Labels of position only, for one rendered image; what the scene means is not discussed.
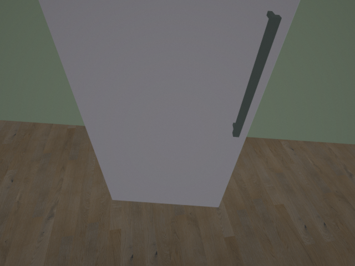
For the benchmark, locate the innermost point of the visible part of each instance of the handle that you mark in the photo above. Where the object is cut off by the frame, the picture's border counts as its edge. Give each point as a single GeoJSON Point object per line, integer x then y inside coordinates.
{"type": "Point", "coordinates": [263, 52]}

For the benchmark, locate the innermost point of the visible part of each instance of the fridge door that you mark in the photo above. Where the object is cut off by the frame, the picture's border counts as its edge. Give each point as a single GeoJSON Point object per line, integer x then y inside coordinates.
{"type": "Point", "coordinates": [159, 83]}

